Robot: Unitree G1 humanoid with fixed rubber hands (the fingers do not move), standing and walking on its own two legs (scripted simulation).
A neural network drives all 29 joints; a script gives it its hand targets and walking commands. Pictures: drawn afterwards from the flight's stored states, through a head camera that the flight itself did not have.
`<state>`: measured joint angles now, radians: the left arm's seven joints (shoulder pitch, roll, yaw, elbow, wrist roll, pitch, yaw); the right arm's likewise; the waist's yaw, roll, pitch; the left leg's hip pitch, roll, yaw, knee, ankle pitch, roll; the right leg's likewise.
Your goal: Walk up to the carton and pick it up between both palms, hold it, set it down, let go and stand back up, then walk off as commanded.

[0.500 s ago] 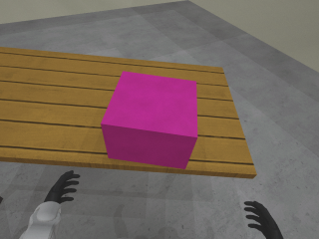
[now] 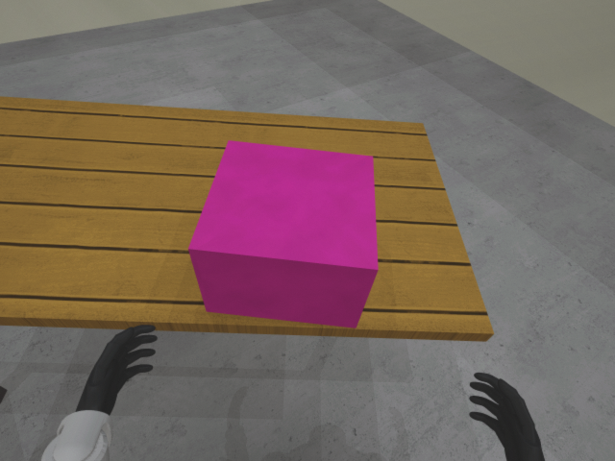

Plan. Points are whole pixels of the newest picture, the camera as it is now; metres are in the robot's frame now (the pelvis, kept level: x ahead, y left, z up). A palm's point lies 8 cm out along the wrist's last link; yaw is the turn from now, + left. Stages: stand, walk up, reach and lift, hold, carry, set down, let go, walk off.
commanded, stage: reach and lift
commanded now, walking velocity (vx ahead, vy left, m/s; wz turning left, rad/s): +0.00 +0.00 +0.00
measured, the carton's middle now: (291, 232) +0.48 +0.05 -0.04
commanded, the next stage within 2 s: none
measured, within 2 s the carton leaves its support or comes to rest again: neither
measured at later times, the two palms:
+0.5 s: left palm (93, 368) +0.21 +0.28 +0.00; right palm (506, 387) +0.21 -0.24 +0.00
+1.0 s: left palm (113, 282) +0.29 +0.26 +0.06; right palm (488, 318) +0.29 -0.22 +0.04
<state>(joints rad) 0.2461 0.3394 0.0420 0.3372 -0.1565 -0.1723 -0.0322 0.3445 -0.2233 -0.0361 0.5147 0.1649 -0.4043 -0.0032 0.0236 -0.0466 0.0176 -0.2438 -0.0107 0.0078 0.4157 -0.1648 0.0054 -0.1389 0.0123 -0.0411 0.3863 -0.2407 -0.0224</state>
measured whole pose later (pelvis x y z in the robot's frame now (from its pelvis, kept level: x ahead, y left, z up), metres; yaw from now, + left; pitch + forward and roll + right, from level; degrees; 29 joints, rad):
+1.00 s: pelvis +0.02 +0.00 +0.00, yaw +0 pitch +1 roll +0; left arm -0.06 0.43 0.03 0.28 -0.34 0.01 -0.07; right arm 0.00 -0.22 -0.04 0.30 0.26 -0.05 -0.09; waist 0.02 -0.01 -0.02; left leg -0.24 -0.02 0.01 0.40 -0.18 0.01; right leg -0.13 0.01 -0.04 0.37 -0.25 -0.01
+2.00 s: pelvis +0.02 -0.01 +0.00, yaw +0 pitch +2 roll +0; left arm -0.83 0.44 0.03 0.93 -0.27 0.09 -0.09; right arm -0.78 -0.22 -0.04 0.86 0.26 0.11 -0.14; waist 0.00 -0.01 -0.02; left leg -0.25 -0.01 0.01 0.38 -0.17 0.01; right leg -0.14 0.02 -0.04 0.34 -0.24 -0.02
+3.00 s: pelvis +0.00 +0.00 -0.03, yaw -1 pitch +21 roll -1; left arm -1.00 0.37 -0.03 1.44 -0.29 -0.34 -0.06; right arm -0.93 -0.22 -0.04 1.28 0.29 -0.24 -0.09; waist -0.01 0.00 -0.22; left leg -0.78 0.01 0.01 0.64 -0.22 0.01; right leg -0.68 0.03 -0.04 0.62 -0.30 -0.02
